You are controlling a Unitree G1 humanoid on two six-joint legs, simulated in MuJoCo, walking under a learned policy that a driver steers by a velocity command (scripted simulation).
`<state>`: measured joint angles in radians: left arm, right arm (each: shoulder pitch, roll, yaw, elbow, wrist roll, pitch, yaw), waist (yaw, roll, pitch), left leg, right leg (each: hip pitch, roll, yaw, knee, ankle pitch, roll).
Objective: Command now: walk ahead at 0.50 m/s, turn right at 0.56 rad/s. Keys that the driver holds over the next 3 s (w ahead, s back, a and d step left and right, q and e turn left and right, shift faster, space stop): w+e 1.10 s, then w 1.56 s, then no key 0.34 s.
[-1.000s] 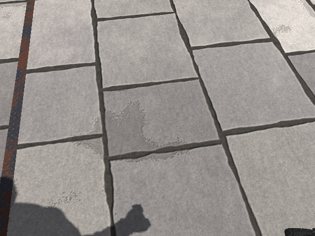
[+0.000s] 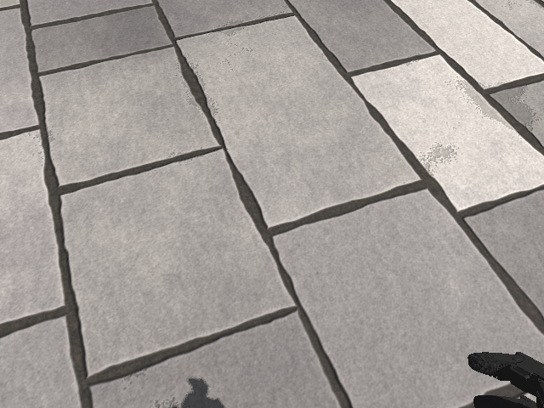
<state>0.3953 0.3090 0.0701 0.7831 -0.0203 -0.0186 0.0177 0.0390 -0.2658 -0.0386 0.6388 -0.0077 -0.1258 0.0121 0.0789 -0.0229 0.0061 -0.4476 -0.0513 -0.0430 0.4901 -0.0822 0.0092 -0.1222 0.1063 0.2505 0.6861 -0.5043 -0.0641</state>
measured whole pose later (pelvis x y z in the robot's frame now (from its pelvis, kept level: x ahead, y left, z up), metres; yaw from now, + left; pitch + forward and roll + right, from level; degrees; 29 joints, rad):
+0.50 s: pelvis +0.26 -0.06 -0.01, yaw -18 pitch +2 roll +2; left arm 0.07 0.29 0.06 0.59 -0.02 -0.02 -0.05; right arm 0.33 -0.32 -0.08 0.83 0.01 -0.05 -0.01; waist -0.06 -0.01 0.06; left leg 0.01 0.09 0.20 0.62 -0.48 -0.05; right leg -0.53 0.00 -0.04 0.62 -0.11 -0.09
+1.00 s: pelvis +0.53 -0.15 +0.00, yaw -36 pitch +2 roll +1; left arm 0.39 0.31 0.08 0.73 -0.03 -0.02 0.02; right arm 0.04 -0.28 -0.04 0.67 -0.01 -0.12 0.02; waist 0.07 -0.02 0.01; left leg -0.45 -0.04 -0.03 0.53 -0.12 0.01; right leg -0.16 0.09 0.23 0.77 -0.50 -0.05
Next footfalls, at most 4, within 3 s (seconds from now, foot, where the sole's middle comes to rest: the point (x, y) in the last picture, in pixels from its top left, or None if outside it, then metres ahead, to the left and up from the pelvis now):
0.48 right None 0.38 -0.19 -0.76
0.96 left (355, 320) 0.71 -0.13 -0.76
1.44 right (503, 325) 0.73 -0.51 -0.76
1.98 left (494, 211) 1.11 -0.56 -0.76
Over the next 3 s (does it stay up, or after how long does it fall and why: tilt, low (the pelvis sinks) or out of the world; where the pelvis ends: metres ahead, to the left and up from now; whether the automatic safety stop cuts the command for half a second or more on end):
stays up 1.27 -0.91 0.01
